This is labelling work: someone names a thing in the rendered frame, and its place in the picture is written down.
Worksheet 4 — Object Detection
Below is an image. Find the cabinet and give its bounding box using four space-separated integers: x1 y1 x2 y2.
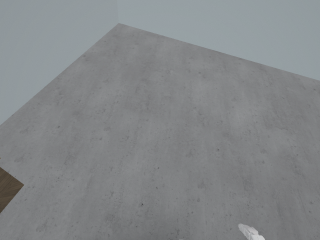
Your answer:
0 167 24 213

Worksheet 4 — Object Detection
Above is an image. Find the right robot hand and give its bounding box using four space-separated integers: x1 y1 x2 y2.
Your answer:
238 223 265 240

